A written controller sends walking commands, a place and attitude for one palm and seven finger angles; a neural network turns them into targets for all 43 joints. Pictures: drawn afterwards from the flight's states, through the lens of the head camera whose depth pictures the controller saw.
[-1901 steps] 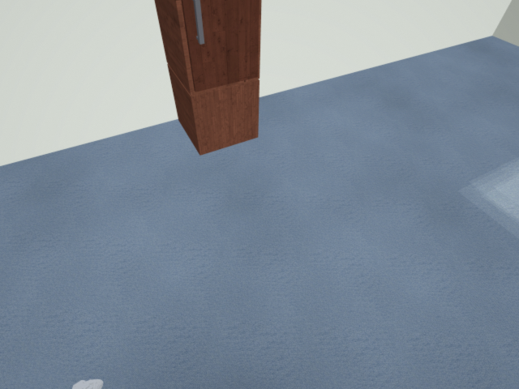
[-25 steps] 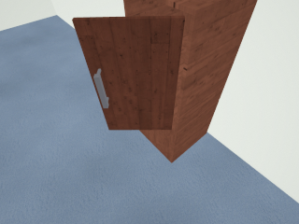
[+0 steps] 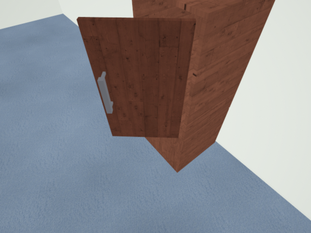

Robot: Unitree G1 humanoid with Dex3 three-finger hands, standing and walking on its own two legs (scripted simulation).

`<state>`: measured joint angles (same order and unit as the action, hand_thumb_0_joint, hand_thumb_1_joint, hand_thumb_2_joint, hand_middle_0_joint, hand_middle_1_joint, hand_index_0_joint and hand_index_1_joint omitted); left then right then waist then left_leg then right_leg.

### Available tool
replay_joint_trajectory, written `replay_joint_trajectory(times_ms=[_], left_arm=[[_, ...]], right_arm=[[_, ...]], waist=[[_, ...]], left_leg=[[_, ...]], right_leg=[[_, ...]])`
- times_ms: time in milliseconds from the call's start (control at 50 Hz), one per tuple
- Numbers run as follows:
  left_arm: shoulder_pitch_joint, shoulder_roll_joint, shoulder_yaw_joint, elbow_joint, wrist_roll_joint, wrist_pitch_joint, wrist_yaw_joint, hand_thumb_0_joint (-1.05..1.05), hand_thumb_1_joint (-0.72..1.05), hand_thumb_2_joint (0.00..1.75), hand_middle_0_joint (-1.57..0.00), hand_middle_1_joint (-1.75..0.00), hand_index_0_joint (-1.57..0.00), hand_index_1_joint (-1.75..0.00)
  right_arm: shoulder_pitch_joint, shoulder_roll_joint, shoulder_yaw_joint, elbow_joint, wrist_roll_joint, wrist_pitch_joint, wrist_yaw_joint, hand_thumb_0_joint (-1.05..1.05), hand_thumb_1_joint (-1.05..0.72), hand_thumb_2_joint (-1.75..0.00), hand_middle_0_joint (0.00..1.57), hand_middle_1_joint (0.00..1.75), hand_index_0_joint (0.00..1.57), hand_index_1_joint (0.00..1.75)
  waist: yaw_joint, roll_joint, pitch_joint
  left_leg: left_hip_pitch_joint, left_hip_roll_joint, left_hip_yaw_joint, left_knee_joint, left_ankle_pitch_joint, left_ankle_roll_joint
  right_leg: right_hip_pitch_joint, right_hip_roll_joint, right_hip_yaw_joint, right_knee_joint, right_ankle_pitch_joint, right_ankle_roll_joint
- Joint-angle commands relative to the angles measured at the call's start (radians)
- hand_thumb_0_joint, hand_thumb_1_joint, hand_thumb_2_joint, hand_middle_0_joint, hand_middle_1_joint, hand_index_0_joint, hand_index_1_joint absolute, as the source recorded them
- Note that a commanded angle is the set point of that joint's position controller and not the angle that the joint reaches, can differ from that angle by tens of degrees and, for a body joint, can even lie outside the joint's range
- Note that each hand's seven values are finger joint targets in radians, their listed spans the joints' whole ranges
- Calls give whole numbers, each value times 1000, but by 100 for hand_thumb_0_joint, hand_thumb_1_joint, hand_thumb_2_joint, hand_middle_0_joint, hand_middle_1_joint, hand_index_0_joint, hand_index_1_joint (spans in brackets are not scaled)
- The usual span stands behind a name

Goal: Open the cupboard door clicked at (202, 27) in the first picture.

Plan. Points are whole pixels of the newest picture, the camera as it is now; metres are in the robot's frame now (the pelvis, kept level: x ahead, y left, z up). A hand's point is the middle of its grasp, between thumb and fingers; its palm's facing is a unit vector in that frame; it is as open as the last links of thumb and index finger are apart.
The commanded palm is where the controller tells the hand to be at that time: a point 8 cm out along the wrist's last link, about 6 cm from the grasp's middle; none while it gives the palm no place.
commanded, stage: shuffle to correct the standing spot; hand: left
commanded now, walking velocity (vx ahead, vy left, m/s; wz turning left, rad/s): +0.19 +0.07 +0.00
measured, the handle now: (106, 93) +0.59 +0.24 -0.02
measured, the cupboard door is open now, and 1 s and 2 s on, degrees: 49 49 49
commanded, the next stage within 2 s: come to a stop and stand still in 0.16 s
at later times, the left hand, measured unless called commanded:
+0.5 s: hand (106, 217) +0.19 +0.17 -0.17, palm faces +0.03 -0.97 -0.26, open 7.3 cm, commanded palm none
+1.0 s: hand out of the picture +0.12 +0.24 -0.16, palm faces +0.05 -0.96 -0.28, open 7.4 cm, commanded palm none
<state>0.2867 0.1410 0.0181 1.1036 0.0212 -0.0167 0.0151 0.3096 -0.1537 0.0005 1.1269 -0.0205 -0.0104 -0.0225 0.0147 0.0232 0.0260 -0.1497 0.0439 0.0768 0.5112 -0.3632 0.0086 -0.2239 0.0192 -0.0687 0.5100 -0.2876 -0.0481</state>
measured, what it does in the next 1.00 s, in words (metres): walks ahead: right foot, then left foot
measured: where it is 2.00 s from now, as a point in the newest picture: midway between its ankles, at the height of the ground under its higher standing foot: outside the picture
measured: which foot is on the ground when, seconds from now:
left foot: down 0.00-0.42, up 0.44-0.74, down 0.76-1.00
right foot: down 0.00-0.12, up 0.14-0.38, down 0.40-1.00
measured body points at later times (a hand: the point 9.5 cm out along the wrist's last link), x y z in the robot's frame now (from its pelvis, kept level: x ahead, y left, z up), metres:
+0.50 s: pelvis +0.10 -0.02 -0.01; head +0.15 -0.04 +0.43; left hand +0.19 +0.23 -0.15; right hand +0.02 -0.22 -0.17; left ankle -0.02 +0.11 -0.68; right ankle +0.14 -0.10 -0.74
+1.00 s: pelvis +0.10 +0.04 -0.01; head +0.10 +0.01 +0.44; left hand +0.11 +0.29 -0.14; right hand +0.21 -0.19 -0.15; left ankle +0.11 +0.12 -0.74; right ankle +0.14 -0.10 -0.74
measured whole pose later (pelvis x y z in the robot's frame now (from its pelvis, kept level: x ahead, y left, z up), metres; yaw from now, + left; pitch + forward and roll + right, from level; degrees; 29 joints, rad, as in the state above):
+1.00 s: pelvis +0.10 +0.04 -0.01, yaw +0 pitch -1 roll +1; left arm 0.32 0.19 0.01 0.97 0.03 0.03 0.02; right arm 0.21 -0.19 -0.01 0.87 -0.02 0.02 0.00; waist 0.04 0.04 0.00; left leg -0.25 -0.02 0.11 0.56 -0.29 0.05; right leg -0.32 -0.06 -0.03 0.59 -0.26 0.01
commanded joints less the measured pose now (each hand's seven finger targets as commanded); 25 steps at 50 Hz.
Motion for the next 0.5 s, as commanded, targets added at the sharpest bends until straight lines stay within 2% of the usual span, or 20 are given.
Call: replay_joint_trajectory(times_ms=[0, 40, 60, 80, 100, 120, 140, 160, 220, 260, 300, 320, 340, 360, 380, 400, 420, 440, 460, 480], left_arm=[[98, 154, 46, -41, -1, -7, 11, 0, 90, 90, -20, -30, -20, -30], [65, 137, 49, -55, -2, -10, 8, 0, 90, 90, -20, -30, -20, -30], [37, 111, 44, -66, 0, -8, 3, 0, 90, 90, -20, -30, -20, -30], [6, 76, 38, -82, 0, -7, -3, 0, 90, 90, -20, -30, -20, -30], [-42, 50, 30, -105, 5, -14, -4, 0, 90, 90, -20, -30, -20, -30], [-82, 57, 27, -125, 7, -20, -2, 0, 90, 90, -20, -30, -20, -30], [-112, 55, 30, -131, 3, -24, -5, 0, 90, 90, -20, -30, -20, -30], [-133, 48, 30, -135, 1, -28, -12, 0, 90, 90, -20, -30, -20, -30], [-142, 20, 29, -142, -3, -17, -25, 0, 90, 90, -20, -30, -20, -30], [-168, 17, 28, -150, -4, -14, -30, 0, 90, 90, -20, -30, -20, -30], [-130, 14, 24, -140, -4, -15, -24, 0, 90, 90, -20, -30, -20, -30], [-43, 30, 28, -116, -6, -20, -18, 0, 90, 90, -20, -30, -20, -30], [51, 60, 34, -85, -6, -26, -9, 0, 90, 90, -20, -30, -20, -30], [127, 134, 49, -60, -5, -38, 7, 0, 90, 90, -20, -30, -20, -30], [169, 238, 67, -47, -5, -48, 18, 0, 90, 90, -20, -30, -20, -30], [192, 280, 71, -51, -9, -40, 19, 0, 90, 90, -20, -30, -20, -30], [144, 240, 64, -63, -7, -33, 25, 0, 90, 90, -20, -30, -20, -30], [71, 203, 53, -83, -3, -22, 31, 0, 90, 90, -20, -30, -20, -30], [2, 174, 51, -104, 0, -9, 38, 0, 90, 90, -20, -30, -20, -30], [-30, 174, 51, -120, 3, -2, 39, 0, 90, 90, -20, -30, -20, -30]], right_arm=[[78, -37, -11, -37, -5, -12, 5, 0, -90, -90, 20, 30, 20, 30], [132, -30, -8, -21, -3, -25, 5, 0, -90, -90, 20, 30, 20, 30], [181, -40, -10, -5, -5, -31, 4, 0, -90, -90, 20, 30, 20, 30], [232, -85, -18, 15, -8, -40, -1, 0, -90, -90, 20, 30, 20, 30], [287, -120, -27, 27, -12, -44, -12, 0, -90, -90, 20, 30, 20, 30], [312, -107, -21, 32, -15, -47, -19, 0, -90, -90, 20, 30, 20, 30], [309, -100, -18, 24, -15, -52, -20, 0, -90, -90, 20, 30, 20, 30], [294, -88, -17, 16, -16, -57, -20, 0, -90, -90, 20, 30, 20, 30], [243, -102, -19, 1, -18, -67, -22, 0, -90, -90, 20, 30, 20, 30], [233, -94, -19, 4, -19, -64, -24, 0, -90, -90, 20, 30, 20, 30], [215, -110, -20, 4, -13, -56, -27, 0, -90, -90, 20, 30, 20, 30], [198, -122, -22, 1, -5, -52, -29, 0, -90, -90, 20, 30, 20, 30], [189, -128, -25, -4, 6, -48, -28, 0, -90, -90, 20, 30, 20, 30], [189, -98, -23, -11, 14, -48, -21, 0, -90, -90, 20, 30, 20, 30], [211, -82, -32, -27, 25, -51, -19, 0, -90, -90, 20, 30, 20, 30], [188, -83, -47, -46, 32, -41, -28, 0, -90, -90, 20, 30, 20, 30], [132, -36, -43, -57, 30, -21, -29, 0, -90, -90, 20, 30, 20, 30], [97, -22, -45, -65, 27, -5, -27, 0, -90, -90, 20, 30, 20, 30], [77, -12, -48, -63, 22, 10, -23, 0, -90, -90, 20, 30, 20, 30], [77, -2, -46, -59, 17, 22, -15, 0, -90, -90, 20, 30, 20, 30]], waist=[[-1, -140, 110], [-30, -78, 87], [-46, 15, 98], [-63, 183, 104], [-85, 277, 125], [-95, 237, 135], [-91, 138, 133], [-84, 70, 124], [-56, 106, 97], [-50, 100, 113], [-27, 92, 81], [15, 75, 31], [51, 44, -31], [76, -40, -99], [70, -186, -170], [70, -180, -193], [64, -236, -160], [46, -238, -94], [23, -152, -43], [1, -138, -37]], left_leg=[[-164, -3, 7, 80, -44, 21], [-49, 3, -1, -51, -3, 25], [8, 37, -57, -116, 43, 40], [73, 147, -190, -190, 115, 91], [153, 267, -334, -250, 281, 168], [209, 313, -381, -239, 477, 235], [222, 325, -359, -207, 598, 262], [223, 320, -333, -193, 667, 265], [174, 252, -206, -227, 613, 221], [125, 225, -147, -226, 619, 192], [98, 195, -87, -147, 831, 150], [93, 179, -61, -71, 897, 120], [65, 145, -51, 17, 862, 84], [-83, 103, -43, 133, 656, 40], [-223, -19, -6, 330, 132, 2], [-211, -53, -44, 505, -287, -5], [-241, -27, -95, 594, -315, -6], [-275, -9, -112, 633, -291, -10], [-270, 2, -108, 611, -257, -17], [-248, 0, -91, 583, -219, -25]], right_leg=[[-28, -255, 354, -285, -297, -126], [-81, -206, 251, -181, -188, -107], [-129, -127, 153, -67, -162, -75], [-221, -42, 40, 125, -125, -34], [-360, 0, -50, 301, -205, -8], [-467, -21, -12, 440, -295, -13], [-497, -57, 11, 515, -294, -19], [-497, -76, 18, 534, -270, -21], [-432, -86, -13, 493, -177, -7], [-358, -80, -33, 366, -149, -10], [-213, -39, -69, 220, -63, -13], [-91, -26, -68, 115, 43, -10], [61, -30, -58, 0, 201, -3], [278, -141, 68, 7, 529, -27], [405, -377, 307, 26, 1034, -144], [347, -488, 339, 5, 1288, -247], [238, -484, 359, -13, 1204, -268], [147, -460, 328, -37, 1048, -262], [70, -420, 253, -62, 926, -234], [2, -387, 194, -85, 822, -197]])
